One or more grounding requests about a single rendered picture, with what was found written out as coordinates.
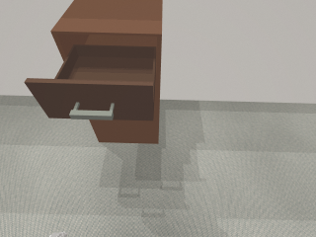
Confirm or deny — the cabinet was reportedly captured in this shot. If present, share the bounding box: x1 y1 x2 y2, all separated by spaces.
50 0 163 144

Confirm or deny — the drawer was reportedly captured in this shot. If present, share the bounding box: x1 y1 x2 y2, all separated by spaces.
24 44 157 121

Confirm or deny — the handle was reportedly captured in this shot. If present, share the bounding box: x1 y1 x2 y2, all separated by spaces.
69 102 115 120

